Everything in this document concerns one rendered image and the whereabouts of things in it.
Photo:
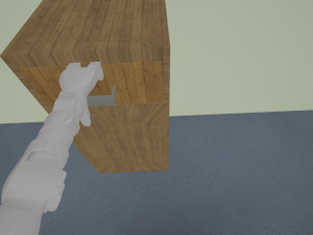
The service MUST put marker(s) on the handle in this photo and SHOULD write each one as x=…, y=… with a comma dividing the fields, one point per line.
x=102, y=100

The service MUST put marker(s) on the cabinet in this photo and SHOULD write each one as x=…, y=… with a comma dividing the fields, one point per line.
x=120, y=138

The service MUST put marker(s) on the drawer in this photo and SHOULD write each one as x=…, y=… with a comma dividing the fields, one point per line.
x=136, y=83

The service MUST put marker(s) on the robot left forearm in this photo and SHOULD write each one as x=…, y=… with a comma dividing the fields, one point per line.
x=53, y=141

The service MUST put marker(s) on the left robot upper arm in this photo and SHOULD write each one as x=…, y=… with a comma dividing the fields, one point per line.
x=36, y=189

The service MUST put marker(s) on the left robot hand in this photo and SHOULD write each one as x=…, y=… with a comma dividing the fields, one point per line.
x=82, y=79

